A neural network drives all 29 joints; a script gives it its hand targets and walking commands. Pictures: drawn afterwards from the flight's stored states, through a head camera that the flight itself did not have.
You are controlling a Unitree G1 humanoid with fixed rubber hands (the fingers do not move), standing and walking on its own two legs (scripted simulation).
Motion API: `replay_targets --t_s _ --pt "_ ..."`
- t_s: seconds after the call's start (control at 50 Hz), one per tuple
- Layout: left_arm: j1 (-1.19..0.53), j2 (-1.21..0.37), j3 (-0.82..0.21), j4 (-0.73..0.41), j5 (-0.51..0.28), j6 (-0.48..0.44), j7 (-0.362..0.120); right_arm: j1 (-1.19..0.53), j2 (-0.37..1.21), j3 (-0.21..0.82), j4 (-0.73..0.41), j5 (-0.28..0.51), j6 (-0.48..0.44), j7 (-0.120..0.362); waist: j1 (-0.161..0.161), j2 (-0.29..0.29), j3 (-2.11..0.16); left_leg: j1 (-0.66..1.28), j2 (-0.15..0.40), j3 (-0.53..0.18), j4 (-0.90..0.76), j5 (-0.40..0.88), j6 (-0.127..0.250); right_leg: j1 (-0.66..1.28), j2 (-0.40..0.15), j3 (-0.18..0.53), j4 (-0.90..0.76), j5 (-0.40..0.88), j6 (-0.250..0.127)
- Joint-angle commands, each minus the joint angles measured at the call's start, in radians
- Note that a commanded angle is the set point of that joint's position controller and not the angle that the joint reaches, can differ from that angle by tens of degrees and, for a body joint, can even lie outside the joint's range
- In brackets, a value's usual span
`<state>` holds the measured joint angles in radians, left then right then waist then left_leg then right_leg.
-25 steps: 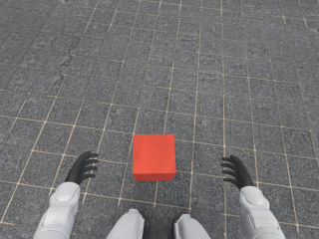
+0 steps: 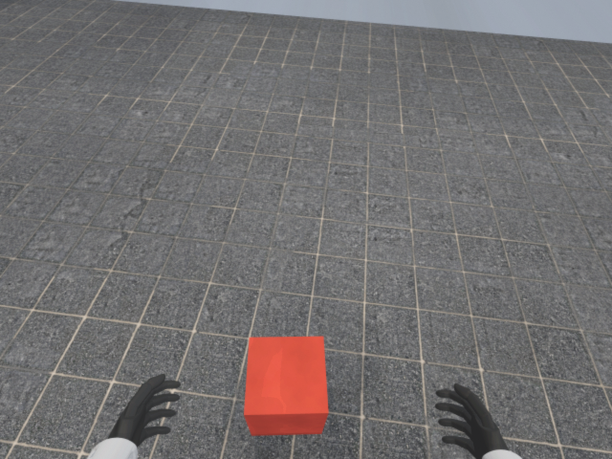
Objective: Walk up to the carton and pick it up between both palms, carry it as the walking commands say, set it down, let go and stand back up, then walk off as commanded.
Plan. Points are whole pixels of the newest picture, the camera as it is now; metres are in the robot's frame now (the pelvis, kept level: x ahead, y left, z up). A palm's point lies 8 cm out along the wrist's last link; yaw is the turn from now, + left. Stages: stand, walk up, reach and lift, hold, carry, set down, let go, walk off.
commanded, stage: let go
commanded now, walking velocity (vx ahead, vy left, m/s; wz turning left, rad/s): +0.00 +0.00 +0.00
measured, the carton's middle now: (286, 387) +0.40 +0.04 -0.65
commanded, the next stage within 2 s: stand in 0.16 s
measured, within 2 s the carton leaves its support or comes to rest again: neither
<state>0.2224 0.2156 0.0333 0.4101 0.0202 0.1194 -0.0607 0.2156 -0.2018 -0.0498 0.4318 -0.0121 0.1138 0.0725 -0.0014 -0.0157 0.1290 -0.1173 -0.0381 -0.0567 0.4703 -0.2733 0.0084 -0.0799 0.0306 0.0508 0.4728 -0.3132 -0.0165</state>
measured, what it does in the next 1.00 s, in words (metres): stands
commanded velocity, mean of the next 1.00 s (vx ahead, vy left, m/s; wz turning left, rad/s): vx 0.00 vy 0.00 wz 0.00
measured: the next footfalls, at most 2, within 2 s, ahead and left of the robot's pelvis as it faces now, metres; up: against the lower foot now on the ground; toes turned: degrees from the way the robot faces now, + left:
none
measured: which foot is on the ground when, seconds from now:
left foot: down 0.00-1.00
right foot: down 0.00-1.00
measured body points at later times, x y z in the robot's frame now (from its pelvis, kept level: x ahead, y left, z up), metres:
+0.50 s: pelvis +0.05 -0.01 -0.01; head -0.07 -0.01 +0.42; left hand +0.15 +0.25 -0.10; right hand +0.13 -0.26 -0.12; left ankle -0.01 +0.12 -0.74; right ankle -0.03 -0.11 -0.74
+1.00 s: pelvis +0.03 -0.02 -0.01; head -0.04 -0.03 +0.43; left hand +0.02 +0.21 -0.16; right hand +0.02 -0.25 -0.17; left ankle -0.01 +0.12 -0.74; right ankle -0.03 -0.11 -0.74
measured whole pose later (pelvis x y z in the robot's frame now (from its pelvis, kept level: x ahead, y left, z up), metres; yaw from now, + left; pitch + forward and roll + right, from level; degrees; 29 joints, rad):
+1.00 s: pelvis +0.03 -0.02 -0.01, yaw +1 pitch +2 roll +0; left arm 0.55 0.18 0.01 0.86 0.03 -0.04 0.04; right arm 0.52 -0.16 -0.01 0.93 -0.03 -0.02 -0.04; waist 0.00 0.00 -0.22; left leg -0.28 -0.01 -0.08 0.63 -0.39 -0.03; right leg -0.23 0.06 0.00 0.62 -0.43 -0.06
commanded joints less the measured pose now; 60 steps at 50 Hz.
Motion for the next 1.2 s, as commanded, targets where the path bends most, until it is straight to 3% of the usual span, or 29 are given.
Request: replay_targets --t_s 0.0,0.14,0.16,0.18,0.22,0.3,0.46,0.56,0.86,1.18 --pt "-0.037 0.105 0.045 -0.102 0.007 -0.006 0.004 -0.023 -0.111 -0.037 -0.112 0.000 -0.009 -0.008 -0.004 0.013 -0.126 0.089 -0.014 0.048 -0.042 0.329 -0.021 -0.053 0.000 -0.031 -0.086 0.332 0.028" --pt "-0.045 0.104 0.042 -0.091 0.016 0.017 0.037 -0.033 -0.120 -0.005 -0.089 0.000 -0.025 -0.044 -0.002 0.015 -0.187 0.058 -0.022 0.043 -0.008 0.411 -0.030 0.016 -0.002 -0.016 -0.016 0.518 0.038" --pt "0.065 0.142 0.049 0.045 -0.009 -0.084 0.051 0.126 -0.141 -0.022 0.051 -0.039 -0.104 -0.063 -0.005 0.036 -0.467 0.054 0.086 -0.003 0.008 0.355 0.001 0.057 -0.098 -0.002 0.012 0.366 0.006" --pt "0.083 0.137 0.042 0.069 0.023 -0.135 0.060 0.130 -0.156 -0.014 0.093 -0.046 -0.147 -0.075 0.007 0.050 -0.417 0.015 0.099 -0.033 -0.005 0.321 -0.009 0.025 -0.105 0.028 -0.003 0.293 0.007" --pt "0.047 0.112 0.033 0.103 0.027 -0.195 0.070 0.063 -0.121 0.001 0.118 -0.051 -0.200 -0.079 0.002 0.023 -0.384 -0.034 0.124 -0.067 0.029 0.331 0.008 -0.037 -0.127 0.069 0.034 0.343 0.005" --pt "0.052 0.121 0.035 0.140 0.022 -0.216 0.064 0.079 -0.128 -0.002 0.174 -0.034 -0.216 -0.074 0.003 0.005 -0.225 -0.190 0.126 -0.099 0.016 0.264 0.020 -0.142 -0.130 0.103 0.022 0.347 -0.008" --pt "0.174 0.128 0.033 0.243 0.010 -0.213 0.072 0.200 -0.126 -0.014 0.270 -0.029 -0.199 -0.078 -0.001 0.001 -0.029 -0.297 0.122 -0.116 -0.007 0.140 0.019 -0.269 -0.132 0.123 -0.010 0.245 -0.025" --pt "0.225 0.126 0.030 0.282 0.007 -0.209 0.081 0.252 -0.112 -0.013 0.318 -0.019 -0.195 -0.084 -0.002 0.024 -0.042 -0.287 0.109 -0.113 -0.001 0.153 0.025 -0.261 -0.124 0.116 -0.009 0.230 -0.032" --pt "0.357 0.072 0.009 0.379 0.007 -0.177 0.106 0.345 -0.060 0.014 0.430 -0.018 -0.156 -0.111 -0.007 0.016 -0.069 -0.261 0.089 -0.086 0.049 0.129 0.024 -0.242 -0.118 0.094 0.009 0.320 -0.061" --pt "0.371 0.031 -0.010 0.466 0.006 -0.156 0.107 0.332 -0.019 0.037 0.528 -0.015 -0.122 -0.119 -0.001 0.016 0.014 -0.251 0.083 -0.079 0.032 0.083 0.011 -0.255 -0.109 0.104 -0.040 0.248 -0.076"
